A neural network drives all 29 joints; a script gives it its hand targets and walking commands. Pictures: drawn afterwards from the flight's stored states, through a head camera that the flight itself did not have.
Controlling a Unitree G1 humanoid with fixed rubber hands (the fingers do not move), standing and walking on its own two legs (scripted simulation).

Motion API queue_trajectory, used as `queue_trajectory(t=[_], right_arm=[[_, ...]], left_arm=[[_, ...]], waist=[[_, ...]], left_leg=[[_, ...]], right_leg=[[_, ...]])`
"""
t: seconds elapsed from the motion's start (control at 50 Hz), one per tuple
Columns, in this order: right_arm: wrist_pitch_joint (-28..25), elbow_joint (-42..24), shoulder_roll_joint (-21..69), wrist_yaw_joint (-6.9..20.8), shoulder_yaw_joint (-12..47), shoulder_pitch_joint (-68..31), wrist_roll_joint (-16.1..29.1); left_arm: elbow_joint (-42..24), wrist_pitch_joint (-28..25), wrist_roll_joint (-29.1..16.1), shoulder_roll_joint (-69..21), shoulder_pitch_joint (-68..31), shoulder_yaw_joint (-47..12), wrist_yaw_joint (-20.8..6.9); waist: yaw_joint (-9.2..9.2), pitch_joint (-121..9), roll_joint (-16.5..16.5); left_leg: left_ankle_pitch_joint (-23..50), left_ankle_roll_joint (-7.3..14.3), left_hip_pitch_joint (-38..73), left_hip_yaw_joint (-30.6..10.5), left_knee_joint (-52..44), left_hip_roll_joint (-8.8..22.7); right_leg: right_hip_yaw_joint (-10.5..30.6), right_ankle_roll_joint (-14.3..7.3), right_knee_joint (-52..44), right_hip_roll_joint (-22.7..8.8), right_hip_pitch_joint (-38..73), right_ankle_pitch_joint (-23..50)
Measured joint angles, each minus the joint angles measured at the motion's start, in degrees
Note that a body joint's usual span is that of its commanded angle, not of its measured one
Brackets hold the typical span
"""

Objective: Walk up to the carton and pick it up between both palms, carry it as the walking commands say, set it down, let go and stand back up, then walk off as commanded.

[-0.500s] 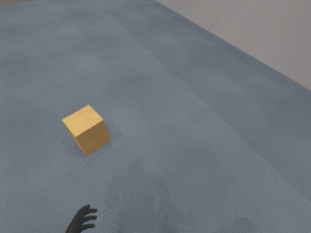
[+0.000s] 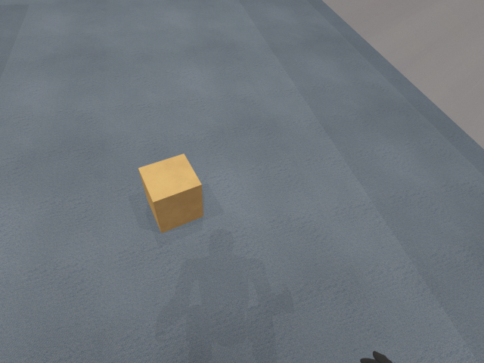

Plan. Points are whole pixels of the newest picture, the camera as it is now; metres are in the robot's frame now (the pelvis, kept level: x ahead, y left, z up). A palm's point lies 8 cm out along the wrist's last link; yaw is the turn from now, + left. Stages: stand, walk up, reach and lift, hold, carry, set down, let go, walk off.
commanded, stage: walk up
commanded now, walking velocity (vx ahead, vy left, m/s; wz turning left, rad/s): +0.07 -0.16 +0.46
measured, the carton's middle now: (172, 193) +0.89 +0.30 -0.64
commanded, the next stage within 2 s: none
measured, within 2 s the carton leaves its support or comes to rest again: neither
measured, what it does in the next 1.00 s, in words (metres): walks ahead, turning left: right foot, then left foot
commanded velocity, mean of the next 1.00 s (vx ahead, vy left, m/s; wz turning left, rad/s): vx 0.37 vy -0.12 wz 0.43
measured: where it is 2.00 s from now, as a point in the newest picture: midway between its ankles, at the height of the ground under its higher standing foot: (216, 294)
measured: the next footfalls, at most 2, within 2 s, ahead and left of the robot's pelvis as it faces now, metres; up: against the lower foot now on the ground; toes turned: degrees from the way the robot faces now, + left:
right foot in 0.38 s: +0.12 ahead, -0.22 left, +0.00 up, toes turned +12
left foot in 0.92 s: +0.36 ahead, +0.10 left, +0.00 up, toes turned +31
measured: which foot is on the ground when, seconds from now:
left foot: down 0.00-0.38, up 0.40-0.90, down 0.92-1.00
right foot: up 0.00-0.36, down 0.38-0.90, up 0.92-1.00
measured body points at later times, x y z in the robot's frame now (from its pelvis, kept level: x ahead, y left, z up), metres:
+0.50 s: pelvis +0.08 -0.11 +0.01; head +0.09 -0.12 +0.46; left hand +0.10 +0.15 -0.11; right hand +0.22 -0.37 -0.12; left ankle +0.03 +0.05 -0.66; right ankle +0.08 -0.22 -0.73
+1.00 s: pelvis +0.30 +0.00 -0.02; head +0.35 +0.02 +0.43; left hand +0.10 +0.15 -0.15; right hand +0.57 -0.11 -0.13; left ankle +0.33 +0.08 -0.73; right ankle +0.17 -0.20 -0.64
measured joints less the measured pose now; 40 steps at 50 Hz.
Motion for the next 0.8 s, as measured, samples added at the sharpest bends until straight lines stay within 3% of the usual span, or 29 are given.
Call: queue_trajectory(t=[0.1,0.18,0.3,0.36,0.38,0.42,0.44,0.5,0.58,0.7,0.8], right_arm=[[0.37,2.51,-1.90,-0.08,-0.04,5.38,-0.32],[0.73,3.32,-3.90,0.01,-0.91,9.37,-0.73],[2.08,2.34,-6.62,-0.15,-2.78,11.22,-1.14],[2.82,1.76,-7.94,-0.35,-3.59,10.90,-0.94],[2.88,1.52,-8.01,-0.50,-3.68,11.08,-1.01],[3.12,2.13,-8.02,-0.72,-4.00,9.98,-1.26],[3.27,2.13,-7.73,-0.53,-3.86,9.20,-1.18],[2.58,1.10,-7.10,1.55,-3.04,5.99,-1.01],[1.62,0.23,-6.70,4.43,-2.36,1.71,-1.53],[1.73,-0.17,-5.66,6.27,-1.21,-4.85,-2.14],[0.98,-1.32,-4.19,6.92,0.49,-11.77,-1.40]], left_arm=[[-2.25,0.93,0.32,0.65,-5.94,0.50,-1.52],[-3.97,1.57,0.61,0.67,-8.66,0.70,-2.78],[-6.28,1.68,0.31,-0.59,-10.40,0.23,-3.17],[-7.16,0.61,-0.23,-1.34,-10.36,-0.26,-2.36],[-7.43,-0.15,-0.22,-1.17,-9.90,-0.43,-1.93],[-6.38,-1.65,-0.14,-1.99,-8.54,-1.05,-1.62],[-5.67,-2.22,-0.32,-2.18,-6.98,-1.35,-1.61],[-3.29,-3.65,-0.70,-1.78,-1.57,-1.73,-1.16],[-0.08,-6.41,-0.66,-0.89,4.72,-1.53,-0.86],[4.34,-8.08,-0.31,-1.85,12.34,-2.06,-0.39],[7.41,-7.85,0.10,-4.08,16.35,-3.48,0.22]], waist=[[-2.11,0.92,0.51],[-3.56,0.06,0.64],[-5.89,-0.91,1.45],[-6.14,-1.38,2.18],[-5.67,-1.79,1.56],[-4.12,-1.72,2.71],[-3.35,-2.14,3.05],[-1.32,-3.60,3.49],[1.15,-4.97,4.37],[4.34,-4.37,5.03],[6.65,-1.61,4.45]], left_leg=[[3.47,-0.41,2.10,-4.36,-6.13,0.74],[4.21,-1.77,2.25,-7.89,-7.65,1.46],[3.01,-4.13,1.69,-12.38,-6.56,2.13],[0.61,-5.30,0.81,-14.03,-3.48,1.83],[-2.76,-4.78,-0.16,-13.97,-0.51,1.00],[-12.80,-2.77,-3.29,-14.37,10.25,-0.30],[-13.15,-2.01,-5.11,-13.73,15.67,-1.18],[-7.00,-1.72,-10.11,-9.80,26.69,-2.32],[2.26,-2.37,-15.97,-5.51,34.66,-1.00],[8.25,-3.27,-20.81,-2.97,31.39,1.00],[7.50,-2.54,-19.67,1.12,17.01,0.89]], right_leg=[[3.77,1.31,3.86,-0.37,-8.09,8.65],[5.99,1.92,0.76,-0.66,-10.15,12.79],[6.13,2.88,-14.38,1.21,-4.97,8.64],[4.36,1.50,-26.79,2.26,1.88,9.18],[4.07,0.76,-31.63,1.82,4.86,8.44],[3.00,-1.05,-30.67,1.84,5.53,11.09],[2.51,-1.70,-30.98,1.60,6.52,10.97],[1.27,-2.45,-37.04,0.76,11.34,12.24],[-0.59,-2.84,-42.85,0.56,16.31,12.73],[-3.49,-2.87,-47.29,0.67,22.80,10.27],[-5.14,-1.54,-49.19,-0.47,28.18,6.79]])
